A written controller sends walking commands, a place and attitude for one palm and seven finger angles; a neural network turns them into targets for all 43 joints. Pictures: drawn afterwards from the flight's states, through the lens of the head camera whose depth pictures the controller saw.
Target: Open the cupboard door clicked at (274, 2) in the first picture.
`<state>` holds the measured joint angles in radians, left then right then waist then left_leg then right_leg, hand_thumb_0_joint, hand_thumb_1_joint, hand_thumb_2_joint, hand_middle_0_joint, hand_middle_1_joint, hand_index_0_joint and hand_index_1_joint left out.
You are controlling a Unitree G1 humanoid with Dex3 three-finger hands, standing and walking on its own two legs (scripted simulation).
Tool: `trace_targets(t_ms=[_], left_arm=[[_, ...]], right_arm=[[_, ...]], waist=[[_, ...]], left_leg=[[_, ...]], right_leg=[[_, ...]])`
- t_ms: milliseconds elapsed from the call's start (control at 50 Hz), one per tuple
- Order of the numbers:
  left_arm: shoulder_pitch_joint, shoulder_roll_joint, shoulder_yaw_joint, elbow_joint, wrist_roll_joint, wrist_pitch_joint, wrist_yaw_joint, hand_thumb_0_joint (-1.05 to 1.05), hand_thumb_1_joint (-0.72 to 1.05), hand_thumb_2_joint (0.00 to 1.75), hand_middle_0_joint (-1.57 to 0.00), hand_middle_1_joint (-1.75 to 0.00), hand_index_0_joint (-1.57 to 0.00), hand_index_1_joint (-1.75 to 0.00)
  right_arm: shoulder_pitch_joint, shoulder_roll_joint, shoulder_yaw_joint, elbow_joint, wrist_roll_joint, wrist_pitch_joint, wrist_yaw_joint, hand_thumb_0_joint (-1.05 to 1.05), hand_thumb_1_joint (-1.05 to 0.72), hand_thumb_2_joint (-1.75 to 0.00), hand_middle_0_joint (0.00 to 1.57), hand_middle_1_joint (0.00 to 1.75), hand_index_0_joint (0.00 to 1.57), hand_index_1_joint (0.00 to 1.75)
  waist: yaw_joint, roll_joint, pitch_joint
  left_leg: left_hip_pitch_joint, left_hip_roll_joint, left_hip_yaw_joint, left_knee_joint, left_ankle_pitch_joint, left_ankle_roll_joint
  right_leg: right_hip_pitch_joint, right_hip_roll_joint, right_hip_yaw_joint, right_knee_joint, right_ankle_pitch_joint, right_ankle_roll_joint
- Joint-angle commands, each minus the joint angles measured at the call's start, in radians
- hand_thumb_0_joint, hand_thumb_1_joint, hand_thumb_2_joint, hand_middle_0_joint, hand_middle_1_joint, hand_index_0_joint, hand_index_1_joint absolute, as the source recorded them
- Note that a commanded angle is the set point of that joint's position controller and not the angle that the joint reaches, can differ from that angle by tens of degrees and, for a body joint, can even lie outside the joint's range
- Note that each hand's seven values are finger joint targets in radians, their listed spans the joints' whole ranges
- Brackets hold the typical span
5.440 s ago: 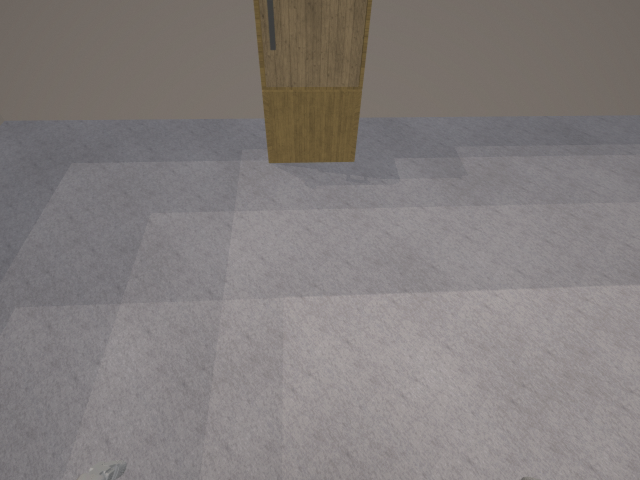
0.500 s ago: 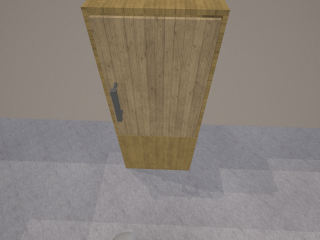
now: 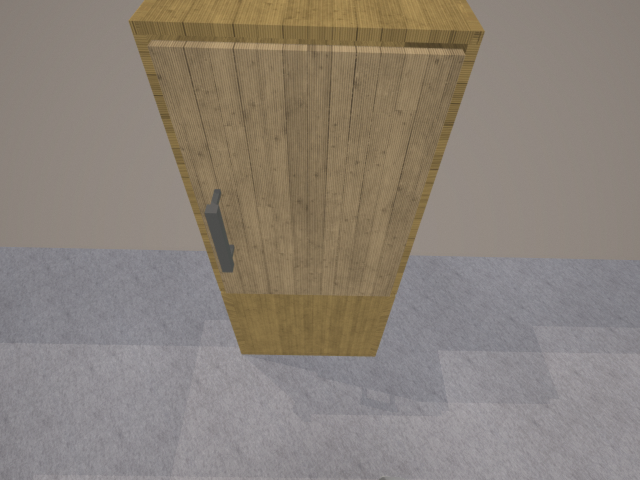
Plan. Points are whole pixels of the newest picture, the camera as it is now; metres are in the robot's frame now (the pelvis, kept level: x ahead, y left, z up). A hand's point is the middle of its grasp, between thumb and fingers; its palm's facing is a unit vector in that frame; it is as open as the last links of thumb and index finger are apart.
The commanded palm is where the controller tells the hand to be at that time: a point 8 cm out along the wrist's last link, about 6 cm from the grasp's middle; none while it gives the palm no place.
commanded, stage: come to a stop and stand still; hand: left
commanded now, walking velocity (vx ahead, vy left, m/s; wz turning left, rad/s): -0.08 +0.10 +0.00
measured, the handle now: (222, 233) +0.53 +0.21 -0.08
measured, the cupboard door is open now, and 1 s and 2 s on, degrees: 0 0 0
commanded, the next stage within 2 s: look again from close up in 0.76 s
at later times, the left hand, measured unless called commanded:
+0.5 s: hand out of the picture -0.01 +0.16 -0.15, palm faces +0.09 -0.96 -0.26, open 7.3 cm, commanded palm none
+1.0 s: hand out of the picture -0.01 +0.15 -0.18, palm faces +0.00 -0.98 -0.22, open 7.3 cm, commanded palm none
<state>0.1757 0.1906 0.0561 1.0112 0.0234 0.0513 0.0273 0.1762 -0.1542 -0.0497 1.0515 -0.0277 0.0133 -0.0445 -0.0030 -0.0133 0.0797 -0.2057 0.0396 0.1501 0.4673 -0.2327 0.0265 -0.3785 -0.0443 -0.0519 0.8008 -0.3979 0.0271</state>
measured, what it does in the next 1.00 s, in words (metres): steps on the spot: right foot, then left foot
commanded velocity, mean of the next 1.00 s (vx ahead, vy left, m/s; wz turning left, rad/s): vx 0.05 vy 0.02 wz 0.00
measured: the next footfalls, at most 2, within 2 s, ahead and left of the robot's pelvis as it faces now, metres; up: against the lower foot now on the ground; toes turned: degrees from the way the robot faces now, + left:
right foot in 0.08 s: +0.06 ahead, -0.13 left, +0.00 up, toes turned -5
left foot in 0.58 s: -0.05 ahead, +0.11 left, +0.00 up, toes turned +2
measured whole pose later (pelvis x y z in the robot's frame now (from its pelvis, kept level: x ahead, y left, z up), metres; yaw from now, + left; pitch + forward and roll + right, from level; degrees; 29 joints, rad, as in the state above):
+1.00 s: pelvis -0.03 -0.03 -0.01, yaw +0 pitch +1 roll +0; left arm 0.29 0.15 0.02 1.05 0.03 -0.01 0.04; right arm 0.35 -0.12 -0.02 1.08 -0.02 0.00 -0.04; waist -0.04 0.02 0.02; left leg -0.20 0.05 0.00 0.61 -0.39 0.00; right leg -0.28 0.01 -0.08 0.56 -0.30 -0.05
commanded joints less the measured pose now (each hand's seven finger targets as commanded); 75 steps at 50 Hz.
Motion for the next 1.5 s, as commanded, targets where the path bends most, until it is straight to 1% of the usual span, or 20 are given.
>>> trace_targets(t_ms=[0,40,60,80,140,240,420,520,580,660,780,820,840,860,880,940,1080,1160,1460,1480], left_arm=[[0.130,0.048,0.013,-0.041,-0.004,-0.017,0.004,0.00,0.90,0.90,-0.20,-0.30,-0.20,-0.30],[0.159,0.109,0.016,-0.035,0.005,-0.044,0.008,0.00,0.90,0.90,-0.20,-0.30,-0.20,-0.30],[0.131,0.183,0.023,-0.039,0.011,-0.057,0.013,0.00,0.90,0.90,-0.20,-0.30,-0.20,-0.30],[0.155,0.200,0.020,-0.047,0.003,-0.056,0.011,0.00,0.90,0.90,-0.20,-0.30,-0.20,-0.30],[0.040,0.157,0.017,-0.065,-0.001,-0.055,0.020,0.00,0.90,0.90,-0.20,-0.30,-0.20,-0.30],[0.063,0.168,0.029,-0.071,-0.004,-0.057,0.019,0.00,0.90,0.90,-0.20,-0.30,-0.20,-0.30],[0.105,0.182,0.039,-0.048,0.010,-0.052,0.004,0.00,0.90,0.90,-0.20,-0.30,-0.20,-0.30],[0.050,0.136,0.023,-0.014,-0.006,-0.040,0.002,0.00,0.90,0.90,-0.20,-0.30,-0.20,-0.30],[0.060,0.029,-0.004,-0.030,-0.009,-0.038,-0.014,0.00,0.90,0.90,-0.20,-0.30,-0.20,-0.30],[0.118,0.039,0.003,0.030,0.004,-0.037,-0.031,0.00,0.90,0.90,-0.20,-0.30,-0.20,-0.30],[0.067,0.004,-0.017,0.027,-0.012,-0.052,-0.021,0.00,0.90,0.90,-0.20,-0.30,-0.20,-0.30],[0.132,0.005,-0.015,0.056,-0.015,-0.060,-0.018,0.00,0.90,0.90,-0.20,-0.30,-0.20,-0.30],[0.181,0.150,-0.030,0.017,-0.007,-0.071,-0.007,0.00,0.90,0.90,-0.20,-0.30,-0.20,-0.30],[0.261,0.071,-0.021,0.028,-0.006,-0.068,0.003,0.00,0.90,0.90,-0.20,-0.30,-0.20,-0.30],[0.229,0.078,-0.027,0.019,0.003,-0.072,0.011,0.00,0.90,0.90,-0.20,-0.30,-0.20,-0.30],[0.214,0.079,-0.019,0.001,-0.003,-0.090,0.021,0.00,0.90,0.90,-0.20,-0.30,-0.20,-0.30],[0.196,0.060,-0.020,-0.014,-0.012,-0.088,0.028,0.00,0.90,0.90,-0.20,-0.30,-0.20,-0.30],[0.204,0.085,-0.016,-0.006,-0.012,-0.089,0.030,0.00,0.90,0.90,-0.20,-0.30,-0.20,-0.30],[0.166,0.078,-0.034,0.008,-0.008,-0.074,0.016,0.00,0.90,0.90,-0.20,-0.30,-0.20,-0.30],[0.240,0.099,-0.042,0.054,0.001,-0.086,0.054,0.00,0.90,0.90,-0.20,-0.30,-0.20,-0.30]], right_arm=[[0.026,-0.187,-0.046,-0.053,0.002,0.001,0.004,0.00,-0.90,-0.90,0.20,0.30,0.20,0.30],[0.059,-0.137,-0.040,-0.054,0.014,0.002,0.018,0.00,-0.90,-0.90,0.20,0.30,0.20,0.30],[0.088,-0.067,-0.028,-0.070,0.022,0.003,0.025,0.00,-0.90,-0.90,0.20,0.30,0.20,0.30],[0.054,-0.077,-0.027,-0.082,0.024,0.022,0.021,0.00,-0.90,-0.90,0.20,0.30,0.20,0.30],[0.079,-0.097,-0.031,-0.049,0.016,0.042,0.022,0.00,-0.90,-0.90,0.20,0.30,0.20,0.30],[0.077,-0.124,-0.034,-0.052,0.009,0.048,0.037,0.00,-0.90,-0.90,0.20,0.30,0.20,0.30],[0.088,-0.096,-0.012,-0.062,0.011,0.022,0.047,0.00,-0.90,-0.90,0.20,0.30,0.20,0.30],[0.297,-0.067,0.007,0.020,0.012,-0.008,0.031,0.00,-0.90,-0.90,0.20,0.30,0.20,0.30],[0.198,-0.203,-0.006,-0.028,-0.005,-0.014,0.015,0.00,-0.90,-0.90,0.20,0.30,0.20,0.30],[0.125,-0.136,0.016,-0.018,0.005,-0.035,0.001,0.00,-0.90,-0.90,0.20,0.30,0.20,0.30],[0.229,-0.125,0.010,0.044,0.001,-0.043,-0.011,0.00,-0.90,-0.90,0.20,0.30,0.20,0.30],[0.228,-0.119,0.007,0.056,0.009,-0.039,-0.012,0.00,-0.90,-0.90,0.20,0.30,0.20,0.30],[0.149,-0.154,0.011,-0.020,0.016,-0.025,0.003,0.00,-0.90,-0.90,0.20,0.30,0.20,0.30],[0.121,-0.117,0.010,-0.060,0.002,-0.045,0.004,0.00,-0.90,-0.90,0.20,0.30,0.20,0.30],[0.188,-0.063,0.014,-0.061,0.010,-0.048,0.003,0.00,-0.90,-0.90,0.20,0.30,0.20,0.30],[0.204,-0.037,0.021,-0.040,0.007,-0.031,0.006,0.00,-0.90,-0.90,0.20,0.30,0.20,0.30],[0.221,-0.061,0.014,-0.008,0.009,-0.035,0.000,0.00,-0.90,-0.90,0.20,0.30,0.20,0.30],[0.181,-0.081,0.010,-0.019,0.015,-0.026,-0.001,0.00,-0.90,-0.90,0.20,0.30,0.20,0.30],[0.120,-0.132,0.021,-0.010,0.015,-0.039,0.012,0.00,-0.90,-0.90,0.20,0.30,0.20,0.30],[0.036,-0.137,0.032,-0.078,0.021,-0.047,0.018,0.00,-0.90,-0.90,0.20,0.30,0.20,0.30]], waist=[[0.024,0.167,-0.103],[0.032,0.005,-0.129],[0.007,-0.216,-0.130],[0.048,-0.186,-0.150],[0.001,-0.124,-0.112],[0.030,-0.105,-0.089],[0.056,-0.169,-0.080],[-0.037,-0.109,-0.096],[-0.010,0.238,0.054],[0.028,0.159,0.082],[-0.019,0.165,0.004],[0.007,0.150,-0.035],[0.023,0.051,0.017],[0.063,-0.091,-0.017],[0.000,-0.050,-0.125],[-0.003,-0.234,-0.166],[-0.011,0.052,-0.092],[-0.010,-0.004,-0.092],[0.005,0.021,0.013],[0.043,-0.036,0.133]], left_leg=[[0.045,0.256,-0.171,-0.040,0.547,0.099],[-0.026,0.132,-0.094,0.114,0.247,0.003],[-0.163,0.012,-0.022,0.227,-0.167,-0.051],[-0.145,-0.016,-0.108,0.371,-0.388,-0.053],[-0.210,-0.009,-0.185,0.597,-0.282,-0.062],[-0.260,-0.004,-0.193,0.623,-0.152,-0.089],[-0.121,-0.016,-0.116,0.247,-0.204,-0.064],[0.209,-0.028,-0.088,-0.146,-0.067,-0.032],[-0.077,0.309,-0.536,-0.419,-0.507,0.105],[-0.044,0.203,-0.342,-0.370,-0.199,0.088],[0.116,0.211,-0.279,-0.184,0.422,0.118],[0.087,0.165,-0.248,-0.104,0.409,0.074],[-0.088,0.070,-0.157,-0.084,0.032,0.007],[-0.157,0.035,-0.154,0.037,-0.095,-0.013],[-0.119,-0.001,-0.144,0.061,-0.023,-0.018],[-0.129,-0.010,-0.125,0.197,-0.173,-0.013],[0.013,0.057,-0.155,0.030,0.265,-0.005],[0.005,0.050,-0.137,0.023,0.218,-0.019],[-0.029,0.064,-0.189,-0.139,0.053,0.005],[-0.112,0.060,-0.135,0.052,0.160,-0.028]], right_leg=[[0.114,-0.006,-0.001,-0.196,0.116,-0.015],[0.250,-0.090,0.081,-0.414,0.483,-0.026],[0.297,-0.290,0.271,-0.420,0.790,-0.113],[0.233,-0.375,0.305,-0.442,0.880,-0.209],[0.201,-0.294,0.253,-0.445,0.738,-0.225],[0.218,-0.276,0.236,-0.512,0.425,-0.193],[0.186,-0.236,0.283,-0.636,-0.008,-0.178],[-0.003,-0.113,0.166,-0.569,-0.126,-0.072],[-0.099,0.031,-0.009,-0.153,-0.021,-0.016],[-0.119,0.009,0.045,0.076,0.075,-0.008],[-0.002,0.004,0.001,-0.173,0.006,0.000],[0.140,0.016,-0.016,-0.356,0.172,-0.007],[0.240,0.024,-0.018,-0.367,0.128,-0.037],[0.221,-0.058,0.113,-0.397,0.183,-0.047],[0.272,-0.120,0.175,-0.390,0.289,-0.083],[0.311,-0.168,0.220,-0.426,0.528,-0.136],[0.250,-0.072,0.077,-0.314,0.685,-0.082],[0.305,-0.093,0.081,-0.323,0.819,-0.078],[0.235,-0.063,0.072,-0.439,0.308,-0.040],[0.137,-0.123,0.124,-0.365,0.742,-0.034]])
